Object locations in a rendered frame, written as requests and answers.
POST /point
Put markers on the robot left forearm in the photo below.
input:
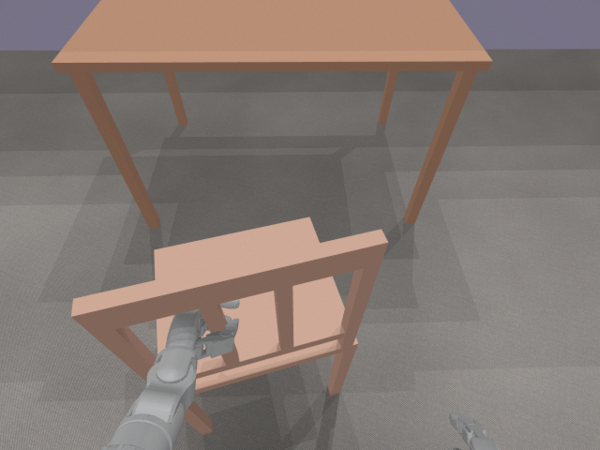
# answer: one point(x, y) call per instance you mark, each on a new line
point(155, 419)

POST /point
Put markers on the table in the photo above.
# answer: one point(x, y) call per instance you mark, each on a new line
point(271, 36)

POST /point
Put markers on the robot right hand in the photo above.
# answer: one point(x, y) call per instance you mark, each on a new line
point(473, 434)

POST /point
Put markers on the chair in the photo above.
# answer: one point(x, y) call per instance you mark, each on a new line
point(290, 310)

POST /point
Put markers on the robot left hand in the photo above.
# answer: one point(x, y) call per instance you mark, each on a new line
point(188, 328)

